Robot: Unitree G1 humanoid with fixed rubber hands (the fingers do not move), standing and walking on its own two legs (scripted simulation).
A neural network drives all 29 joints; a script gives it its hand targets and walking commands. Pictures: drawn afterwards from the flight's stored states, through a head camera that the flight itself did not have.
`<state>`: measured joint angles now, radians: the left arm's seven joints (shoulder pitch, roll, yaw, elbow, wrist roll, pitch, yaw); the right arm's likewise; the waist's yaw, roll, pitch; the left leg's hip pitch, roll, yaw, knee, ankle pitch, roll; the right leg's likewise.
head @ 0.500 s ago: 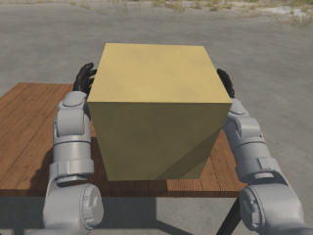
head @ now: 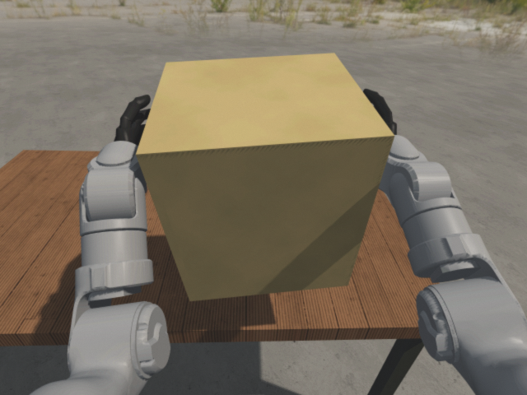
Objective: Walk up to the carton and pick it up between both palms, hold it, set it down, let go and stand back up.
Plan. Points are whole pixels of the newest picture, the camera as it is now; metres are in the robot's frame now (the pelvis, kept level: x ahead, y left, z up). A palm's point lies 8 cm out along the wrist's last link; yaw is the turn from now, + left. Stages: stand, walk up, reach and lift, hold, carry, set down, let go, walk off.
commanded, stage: reach and lift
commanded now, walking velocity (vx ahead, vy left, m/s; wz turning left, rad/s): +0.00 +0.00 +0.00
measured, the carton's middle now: (261, 178) +0.39 +0.00 +0.21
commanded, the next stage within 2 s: hold in 0.90 s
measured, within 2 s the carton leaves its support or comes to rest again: neither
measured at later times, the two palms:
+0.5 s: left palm (124, 128) +0.37 +0.18 +0.31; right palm (387, 119) +0.37 -0.17 +0.32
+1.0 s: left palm (119, 114) +0.36 +0.18 +0.33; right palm (397, 98) +0.36 -0.17 +0.35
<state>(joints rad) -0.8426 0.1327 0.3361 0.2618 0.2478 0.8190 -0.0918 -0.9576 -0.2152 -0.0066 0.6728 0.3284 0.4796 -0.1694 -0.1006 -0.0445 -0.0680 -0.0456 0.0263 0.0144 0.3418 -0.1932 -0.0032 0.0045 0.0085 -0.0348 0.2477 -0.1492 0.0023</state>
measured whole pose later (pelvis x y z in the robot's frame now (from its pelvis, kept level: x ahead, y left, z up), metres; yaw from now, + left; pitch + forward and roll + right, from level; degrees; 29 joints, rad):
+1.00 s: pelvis -0.01 -0.01 +0.00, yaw +0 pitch -3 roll -1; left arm -1.03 0.22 0.31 0.43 0.20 0.93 -0.10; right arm -1.19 -0.30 0.04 0.82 0.43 0.67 -0.21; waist -0.08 -0.02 -0.17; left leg -0.12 0.04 0.01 0.35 -0.18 -0.01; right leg -0.06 0.02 -0.04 0.25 -0.14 -0.01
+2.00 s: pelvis +0.00 -0.01 +0.00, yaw +1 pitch -1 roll -1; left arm -1.06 0.24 0.27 0.46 0.18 0.94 -0.10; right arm -1.22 -0.31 0.05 0.83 0.44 0.70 -0.21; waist -0.09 -0.03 -0.22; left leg -0.15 0.04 -0.01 0.36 -0.18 -0.02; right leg -0.10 0.02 -0.05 0.26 -0.14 -0.01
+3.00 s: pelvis -0.01 -0.01 +0.00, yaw +0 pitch -2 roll -1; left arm -1.07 0.23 0.31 0.47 0.21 0.93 -0.11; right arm -1.23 -0.31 0.06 0.85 0.44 0.70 -0.21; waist -0.08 -0.03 -0.22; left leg -0.14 0.04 0.00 0.36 -0.18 -0.01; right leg -0.09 0.02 -0.04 0.26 -0.13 -0.01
